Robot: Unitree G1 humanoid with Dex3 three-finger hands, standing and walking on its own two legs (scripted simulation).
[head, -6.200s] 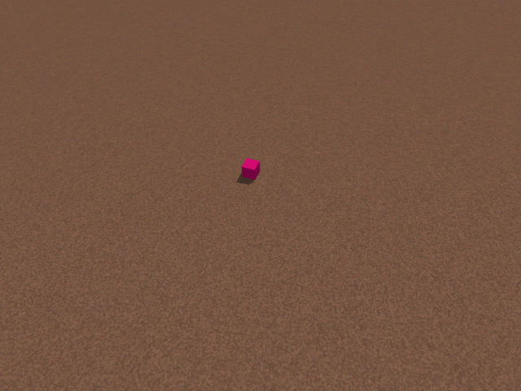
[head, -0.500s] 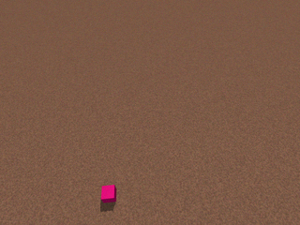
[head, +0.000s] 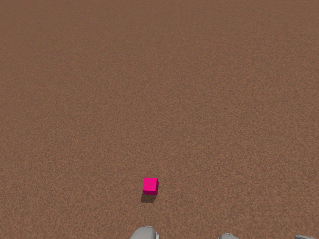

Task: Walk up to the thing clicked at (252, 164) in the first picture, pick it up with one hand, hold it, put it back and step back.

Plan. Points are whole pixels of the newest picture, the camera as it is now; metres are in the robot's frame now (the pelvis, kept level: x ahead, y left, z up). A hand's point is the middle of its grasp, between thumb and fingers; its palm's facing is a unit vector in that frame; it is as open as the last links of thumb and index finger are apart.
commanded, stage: walk up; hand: left
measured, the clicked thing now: (150, 186) +0.49 +0.20 -0.70
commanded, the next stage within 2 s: stand in 1.32 s
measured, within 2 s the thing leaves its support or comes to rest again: neither
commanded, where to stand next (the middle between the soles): +0.08 +0.01 m, yaw -6 degrees
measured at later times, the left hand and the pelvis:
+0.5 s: hand out of the picture +0.11 +0.27 -0.16, palm faces -0.11 -0.93 -0.36, open 7.4 cm; pelvis +0.02 +0.00 -0.01, yaw -4 degrees
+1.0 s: hand out of the picture +0.11 +0.33 -0.14, palm faces -0.10 -0.85 -0.51, open 7.4 cm; pelvis -0.01 +0.03 -0.02, yaw -7 degrees
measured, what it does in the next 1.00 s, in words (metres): steps on the spot: left foot, then right foot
